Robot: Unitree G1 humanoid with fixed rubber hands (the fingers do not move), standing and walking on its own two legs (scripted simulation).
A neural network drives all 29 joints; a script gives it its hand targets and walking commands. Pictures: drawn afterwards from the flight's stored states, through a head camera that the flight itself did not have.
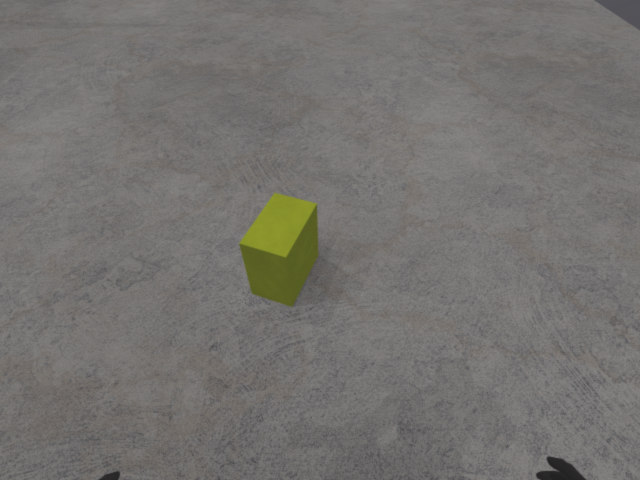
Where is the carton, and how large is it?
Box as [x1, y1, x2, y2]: [239, 193, 317, 306]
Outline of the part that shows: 274,193 239,244 252,293 291,306 317,256 316,203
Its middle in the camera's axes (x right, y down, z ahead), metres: -0.14 +0.03 +1.46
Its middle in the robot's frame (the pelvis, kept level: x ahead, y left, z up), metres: +1.00 +0.14 -0.63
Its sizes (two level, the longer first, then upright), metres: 0.273 0.172 0.297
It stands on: the floor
